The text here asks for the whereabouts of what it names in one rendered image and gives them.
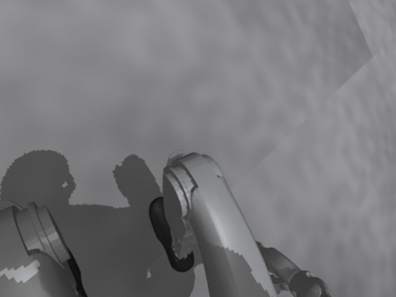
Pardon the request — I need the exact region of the right robot hand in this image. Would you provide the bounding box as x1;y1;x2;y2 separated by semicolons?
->
256;241;301;294

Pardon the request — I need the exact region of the right robot foot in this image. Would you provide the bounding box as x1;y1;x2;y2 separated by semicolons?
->
149;197;194;272

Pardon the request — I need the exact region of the left robot foot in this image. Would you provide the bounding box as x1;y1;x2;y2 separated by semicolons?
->
67;248;88;297

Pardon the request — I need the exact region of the right robot arm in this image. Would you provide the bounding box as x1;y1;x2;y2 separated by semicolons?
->
289;270;336;297

